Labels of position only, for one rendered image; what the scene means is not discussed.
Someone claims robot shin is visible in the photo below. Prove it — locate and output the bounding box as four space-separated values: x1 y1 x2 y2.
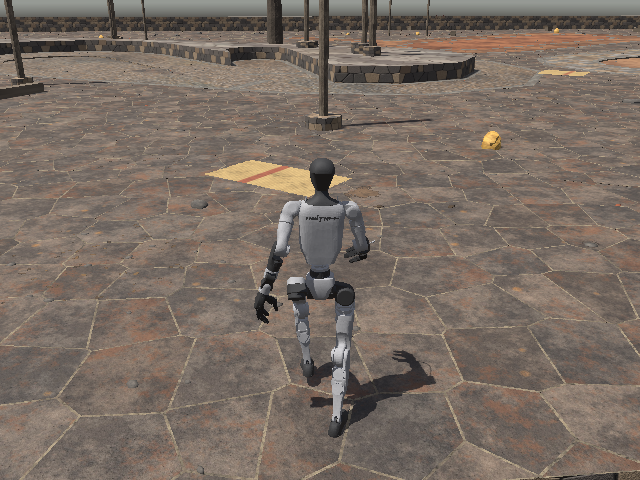
293 303 311 365
331 349 350 423

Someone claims robot right upper arm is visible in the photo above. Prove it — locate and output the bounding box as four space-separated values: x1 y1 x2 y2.
342 201 368 252

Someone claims robot right forearm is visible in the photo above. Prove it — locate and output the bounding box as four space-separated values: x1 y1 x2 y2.
357 236 370 256

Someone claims robot left forearm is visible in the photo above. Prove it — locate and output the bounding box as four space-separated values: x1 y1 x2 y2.
258 241 283 295

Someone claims robot left upper arm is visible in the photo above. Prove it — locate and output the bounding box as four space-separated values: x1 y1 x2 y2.
274 200 301 258

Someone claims robot right shin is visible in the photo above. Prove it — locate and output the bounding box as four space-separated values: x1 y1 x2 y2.
331 349 350 423

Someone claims robot right hand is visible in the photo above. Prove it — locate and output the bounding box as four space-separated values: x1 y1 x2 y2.
344 246 367 263

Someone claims robot left hand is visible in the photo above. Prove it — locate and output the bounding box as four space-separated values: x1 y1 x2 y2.
254 292 278 324

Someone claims robot left shin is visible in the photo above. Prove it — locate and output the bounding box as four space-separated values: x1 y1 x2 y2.
293 303 311 365

